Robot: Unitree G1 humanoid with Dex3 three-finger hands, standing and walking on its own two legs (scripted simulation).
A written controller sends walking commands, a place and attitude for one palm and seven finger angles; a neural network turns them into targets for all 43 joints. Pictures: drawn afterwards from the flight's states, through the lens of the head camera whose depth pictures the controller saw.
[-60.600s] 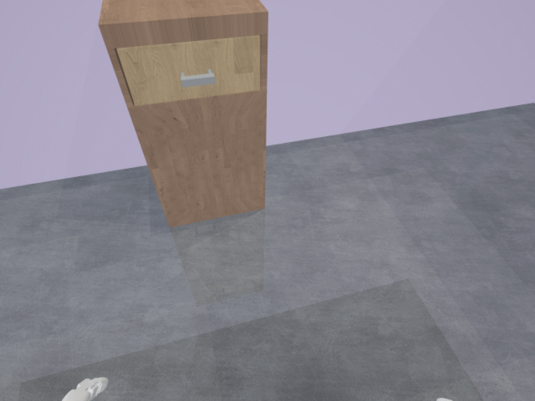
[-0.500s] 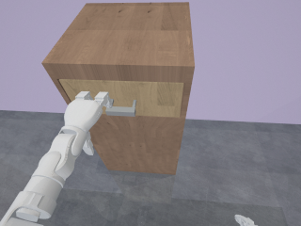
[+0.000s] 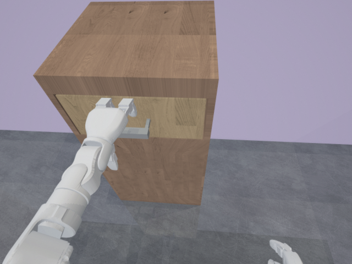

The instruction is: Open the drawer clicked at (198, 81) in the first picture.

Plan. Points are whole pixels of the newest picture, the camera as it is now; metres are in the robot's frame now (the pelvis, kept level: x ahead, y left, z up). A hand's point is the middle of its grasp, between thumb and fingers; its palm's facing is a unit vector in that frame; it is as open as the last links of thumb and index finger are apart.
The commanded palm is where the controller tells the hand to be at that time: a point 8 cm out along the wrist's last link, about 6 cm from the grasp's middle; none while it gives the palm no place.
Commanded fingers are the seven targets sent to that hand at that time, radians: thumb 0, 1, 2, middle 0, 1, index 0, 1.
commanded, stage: move the hooked fingers above the handle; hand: left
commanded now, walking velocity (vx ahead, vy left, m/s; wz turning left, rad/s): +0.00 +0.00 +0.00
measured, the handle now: (132, 127) +0.48 +0.17 -0.02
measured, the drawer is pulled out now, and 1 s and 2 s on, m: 0.00 0.00 0.00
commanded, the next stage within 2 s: none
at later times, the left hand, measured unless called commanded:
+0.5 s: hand (137, 126) +0.44 +0.13 +0.04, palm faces +0.08 -0.05 -1.00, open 13.7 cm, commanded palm +0.41 +0.18 +0.10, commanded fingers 0.00 -0.50 0.30 -0.30 -1.20 -0.30 -1.20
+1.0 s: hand (135, 133) +0.41 +0.14 +0.04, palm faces +0.04 -0.07 -1.00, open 13.8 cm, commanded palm +0.41 +0.17 +0.10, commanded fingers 0.00 -0.50 0.30 -0.30 -1.20 -0.30 -1.20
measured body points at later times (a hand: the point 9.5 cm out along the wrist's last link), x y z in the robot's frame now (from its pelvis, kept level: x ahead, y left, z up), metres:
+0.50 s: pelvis -0.01 +0.01 -0.01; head +0.05 -0.02 +0.44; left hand +0.43 +0.14 +0.09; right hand +0.05 -0.26 -0.15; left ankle -0.02 +0.09 -0.72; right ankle -0.04 -0.07 -0.72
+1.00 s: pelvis -0.02 +0.01 -0.01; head +0.03 -0.01 +0.44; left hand +0.41 +0.14 +0.10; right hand +0.07 -0.26 -0.14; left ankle -0.02 +0.09 -0.72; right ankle -0.04 -0.07 -0.72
